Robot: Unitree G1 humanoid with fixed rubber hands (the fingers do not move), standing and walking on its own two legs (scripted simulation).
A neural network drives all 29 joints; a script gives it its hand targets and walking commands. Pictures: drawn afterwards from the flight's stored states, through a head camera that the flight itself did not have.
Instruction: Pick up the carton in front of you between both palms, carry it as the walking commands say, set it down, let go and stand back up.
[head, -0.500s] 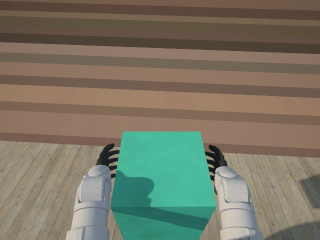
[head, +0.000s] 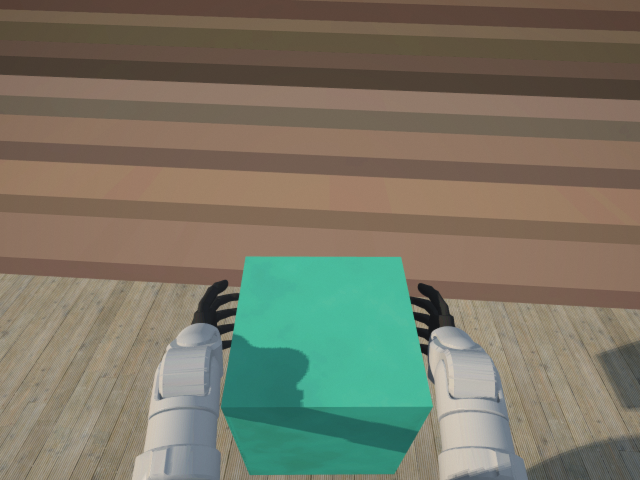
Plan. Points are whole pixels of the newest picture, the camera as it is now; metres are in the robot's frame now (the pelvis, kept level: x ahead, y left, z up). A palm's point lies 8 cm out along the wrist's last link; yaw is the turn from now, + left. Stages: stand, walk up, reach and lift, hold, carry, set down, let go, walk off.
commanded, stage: hold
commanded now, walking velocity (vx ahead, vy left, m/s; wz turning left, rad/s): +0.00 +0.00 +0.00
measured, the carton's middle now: (322, 369) +0.29 +0.00 -0.02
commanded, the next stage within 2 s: carry in 0.50 s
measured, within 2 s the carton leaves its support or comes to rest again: neither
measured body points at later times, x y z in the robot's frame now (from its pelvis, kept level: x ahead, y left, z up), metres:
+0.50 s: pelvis +0.00 +0.00 +0.00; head -0.04 +0.00 +0.45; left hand +0.30 +0.16 +0.04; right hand +0.30 -0.15 +0.04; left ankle +0.01 +0.13 -0.75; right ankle +0.02 -0.13 -0.75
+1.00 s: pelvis +0.12 +0.01 -0.01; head +0.11 +0.01 +0.44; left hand +0.41 +0.16 +0.07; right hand +0.39 -0.15 +0.06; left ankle +0.01 +0.14 -0.75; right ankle +0.12 -0.09 -0.75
